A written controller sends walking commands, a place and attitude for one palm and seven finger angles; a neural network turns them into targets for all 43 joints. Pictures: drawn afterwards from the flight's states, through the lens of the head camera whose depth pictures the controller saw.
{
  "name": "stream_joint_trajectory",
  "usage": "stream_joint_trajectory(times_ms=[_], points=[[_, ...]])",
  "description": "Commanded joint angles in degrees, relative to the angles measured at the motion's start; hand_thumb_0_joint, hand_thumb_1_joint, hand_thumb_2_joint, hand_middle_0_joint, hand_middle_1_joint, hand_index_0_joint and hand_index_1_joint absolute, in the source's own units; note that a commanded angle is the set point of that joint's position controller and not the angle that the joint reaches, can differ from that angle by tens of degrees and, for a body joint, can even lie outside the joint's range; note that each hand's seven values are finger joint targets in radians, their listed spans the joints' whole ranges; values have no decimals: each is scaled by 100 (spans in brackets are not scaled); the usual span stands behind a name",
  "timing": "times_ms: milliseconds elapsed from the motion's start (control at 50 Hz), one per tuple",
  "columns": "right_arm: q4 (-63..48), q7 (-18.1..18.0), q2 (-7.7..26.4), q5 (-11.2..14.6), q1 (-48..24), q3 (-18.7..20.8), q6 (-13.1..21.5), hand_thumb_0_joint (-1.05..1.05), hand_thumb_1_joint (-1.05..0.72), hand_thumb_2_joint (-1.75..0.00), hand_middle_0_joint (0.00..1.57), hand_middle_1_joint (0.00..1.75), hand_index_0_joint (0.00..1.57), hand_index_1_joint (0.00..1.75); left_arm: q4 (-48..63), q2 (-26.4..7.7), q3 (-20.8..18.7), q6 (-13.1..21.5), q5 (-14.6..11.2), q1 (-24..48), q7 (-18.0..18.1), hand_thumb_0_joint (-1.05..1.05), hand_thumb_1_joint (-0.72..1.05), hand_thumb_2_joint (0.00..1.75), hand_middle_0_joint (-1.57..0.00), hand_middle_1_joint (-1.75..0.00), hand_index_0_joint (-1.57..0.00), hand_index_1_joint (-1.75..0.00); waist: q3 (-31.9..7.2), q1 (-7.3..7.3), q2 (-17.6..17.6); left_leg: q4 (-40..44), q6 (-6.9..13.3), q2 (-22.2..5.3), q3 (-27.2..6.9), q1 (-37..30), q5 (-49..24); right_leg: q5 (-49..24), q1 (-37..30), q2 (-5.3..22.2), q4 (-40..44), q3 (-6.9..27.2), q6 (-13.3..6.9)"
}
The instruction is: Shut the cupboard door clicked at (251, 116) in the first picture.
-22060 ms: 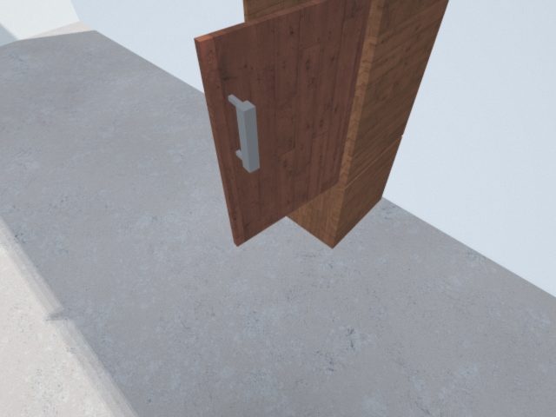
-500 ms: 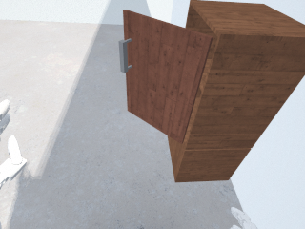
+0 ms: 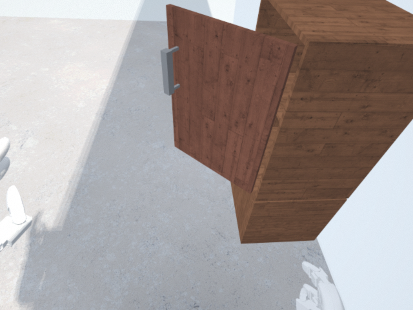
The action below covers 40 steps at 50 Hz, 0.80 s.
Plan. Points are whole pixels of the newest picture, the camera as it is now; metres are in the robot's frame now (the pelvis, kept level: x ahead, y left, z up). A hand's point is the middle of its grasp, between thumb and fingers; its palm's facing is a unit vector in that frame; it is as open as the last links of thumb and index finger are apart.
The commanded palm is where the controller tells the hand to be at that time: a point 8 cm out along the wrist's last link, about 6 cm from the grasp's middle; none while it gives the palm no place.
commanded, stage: let the arm hang, fingers relaxed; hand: left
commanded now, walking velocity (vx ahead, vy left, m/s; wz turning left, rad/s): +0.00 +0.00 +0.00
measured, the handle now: (172, 70) +0.83 +0.17 +0.06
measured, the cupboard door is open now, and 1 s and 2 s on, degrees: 48 48 48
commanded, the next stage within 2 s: look to check the result in 1.20 s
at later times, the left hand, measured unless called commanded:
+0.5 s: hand out of the picture -0.02 +0.18 -0.19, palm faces +0.01 -0.99 -0.16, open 7.0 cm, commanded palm none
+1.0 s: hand out of the picture -0.03 +0.19 -0.17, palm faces +0.00 -0.98 -0.21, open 7.4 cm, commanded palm none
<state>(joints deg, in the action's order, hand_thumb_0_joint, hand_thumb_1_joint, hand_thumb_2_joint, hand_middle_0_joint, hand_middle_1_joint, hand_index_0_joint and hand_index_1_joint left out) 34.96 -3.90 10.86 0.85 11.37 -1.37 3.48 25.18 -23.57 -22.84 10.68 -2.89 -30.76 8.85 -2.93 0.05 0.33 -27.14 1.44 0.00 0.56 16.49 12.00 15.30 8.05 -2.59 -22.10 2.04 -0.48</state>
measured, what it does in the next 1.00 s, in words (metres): stands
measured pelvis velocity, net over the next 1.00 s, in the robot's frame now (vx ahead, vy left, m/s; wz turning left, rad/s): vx -0.03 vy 0.00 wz -0.01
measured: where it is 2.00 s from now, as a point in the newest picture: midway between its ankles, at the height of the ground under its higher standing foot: outside the picture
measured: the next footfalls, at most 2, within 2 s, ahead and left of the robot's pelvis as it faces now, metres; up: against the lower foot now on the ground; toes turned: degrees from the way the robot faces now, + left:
none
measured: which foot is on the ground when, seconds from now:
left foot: down 0.00-1.00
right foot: down 0.00-1.00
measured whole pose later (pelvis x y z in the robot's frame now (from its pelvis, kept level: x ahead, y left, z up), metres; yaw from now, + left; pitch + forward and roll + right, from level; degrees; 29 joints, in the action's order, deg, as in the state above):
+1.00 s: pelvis -0.03 +0.00 +0.00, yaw +0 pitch -1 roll +0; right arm 62.9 -0.9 10.3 -0.9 15.1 0.2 -0.6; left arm -64.0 -9.9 0.5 0.3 1.0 -17.6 1.7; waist 0.3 -0.8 -0.7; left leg -23.6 2.1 1.3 1.6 14.3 8.0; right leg 14.3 8.7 -1.2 -24.4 2.5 -0.1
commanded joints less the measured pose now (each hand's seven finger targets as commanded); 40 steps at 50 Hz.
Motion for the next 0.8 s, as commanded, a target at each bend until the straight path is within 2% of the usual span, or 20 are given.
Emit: stream_joint_trajectory(times_ms=[0,20,60,80,100,120,140,160,180,220,240,260,300,360,380,460,500,540,660,780], points=[[-835,-95,790,17,-459,309,244,0,-90,-90,20,30,20,30,972,-903,-555,274,-18,342,80,0,90,90,-20,-30,-20,-30,-414,-10,-406,482,-66,-405,-322,-481,-1133,-1393,101,299,212,121,37],[-823,-104,811,10,-470,320,262,0,-90,-90,20,30,20,30,1038,-1031,-661,282,-4,386,88,0,90,90,-20,-30,-20,-30,-477,4,-474,503,-68,-394,-331,-499,-1128,-1391,70,307,208,102,38],[-859,-103,785,21,-495,305,245,0,-90,-90,20,30,20,30,1046,-926,-563,279,-1,368,83,0,90,90,-20,-30,-20,-30,-458,4,-469,533,-56,-407,-341,-442,-1085,-1339,18,300,179,90,44],[170,398,1682,98,-947,471,578,0,-90,-90,20,30,20,30,-3125,27,1907,-575,332,473,-663,0,90,90,-20,-30,-20,-30,186,-95,-397,-397,-9,-497,-453,-120,-2505,-2002,705,691,-614,-230,-62],[338,428,1617,-1,-485,557,301,0,-90,-90,20,30,20,30,-3309,59,1713,-1031,332,589,-768,0,90,90,-20,-30,-20,-30,-283,-71,-436,-392,-99,-579,-337,-553,-2442,-1432,890,715,-439,160,-135],[317,415,1531,-34,-361,564,229,0,-90,-90,20,30,20,30,-3267,159,1760,-1148,358,640,-794,0,90,90,-20,-30,-20,-30,-231,-71,-371,-414,-89,-622,-355,-638,-2471,-1073,1044,635,-458,63,-126],[419,409,1498,-102,-214,534,211,0,-90,-90,20,30,20,30,-3502,251,1812,-1095,375,722,-812,0,90,90,-20,-30,-20,-30,-400,-62,-267,-374,32,-714,-518,-491,-2203,-629,1013,576,-658,-13,-134],[459,408,1517,-124,-208,465,127,0,-90,-90,20,30,20,30,-3803,164,1805,-1049,405,856,-835,0,90,90,-20,-30,-20,-30,-322,-39,-71,-224,153,-742,-732,-264,-2007,-374,932,517,-772,-44,-132],[514,404,1532,-162,-261,435,72,0,-90,-90,20,30,20,30,-4134,109,1818,-1011,436,934,-848,0,90,90,-20,-30,-20,-30,-304,-14,314,-184,210,-723,-815,-194,-1887,-345,825,476,-783,8,-136],[614,402,1485,-206,-315,404,-5,0,-90,-90,20,30,20,30,-4801,-13,1862,-962,468,1140,-854,0,90,90,-20,-30,-20,-30,-361,-28,1049,-309,190,-569,-785,-268,-1679,-669,742,631,-617,273,-225],[675,396,1410,-222,-272,389,-64,0,-90,-90,20,30,20,30,-5103,4,1895,-971,459,1250,-837,0,90,90,-20,-30,-20,-30,-347,-65,1195,-375,166,-456,-726,-302,-1489,-819,753,762,-544,414,-276],[770,390,1321,-237,-225,355,-132,0,-90,-90,20,30,20,30,-5420,53,1946,-1000,449,1348,-816,0,90,90,-20,-30,-20,-30,-264,-100,1172,-358,120,-370,-677,-354,-1223,-733,847,836,-448,519,-311],[985,380,1169,-269,-168,292,-253,0,-90,-90,20,30,20,30,-5987,166,2047,-1060,425,1468,-768,0,90,90,-20,-30,-20,-30,-83,-123,773,-167,72,-302,-674,-416,-828,-308,943,825,-273,627,-304],[1308,360,1027,-258,-160,226,-333,0,-90,-90,20,30,20,30,-6749,246,2108,-1099,400,1374,-747,0,90,90,-20,-30,-20,-30,190,-55,-450,266,77,-337,-776,-250,-276,270,799,682,-79,582,-241],[1422,346,979,-250,-135,213,-351,0,-90,-90,20,30,20,30,-7002,276,2117,-1102,390,1279,-749,0,90,90,-20,-30,-20,-30,262,-32,-715,376,70,-324,-787,-192,-3,340,748,660,-18,574,-248],[1795,277,856,-233,180,249,-394,0,-90,-90,20,30,20,30,-7722,414,2096,-1093,372,1051,-755,0,90,90,-20,-30,-20,-30,330,-8,-1225,686,55,-388,-875,-40,711,386,492,611,170,481,-284],[1950,250,889,-224,344,278,-393,0,-90,-90,20,30,20,30,-7981,450,2103,-1087,366,987,-770,0,90,90,-20,-30,-20,-30,356,-7,-1165,919,68,-448,-1008,15,1092,429,425,543,162,410,-287],[2049,230,945,-192,486,311,-384,0,-90,-90,20,30,20,30,-8206,458,2120,-1068,372,957,-774,0,90,90,-20,-30,-20,-30,365,-21,-632,949,102,-525,-1045,-56,1022,366,392,556,215,366,-275],[2393,205,912,-177,735,335,-355,0,-90,-90,20,30,20,30,-8647,569,2168,-1014,361,906,-745,0,90,90,-20,-30,-20,-30,547,-68,142,858,120,-515,-883,-382,608,441,720,644,429,484,-289],[2588,207,817,-177,756,317,-353,0,-90,-90,20,30,20,30,-8845,634,2191,-1027,369,840,-708,0,90,90,-20,-30,-20,-30,791,-64,180,1012,129,-552,-857,-385,675,473,870,625,412,486,-239]])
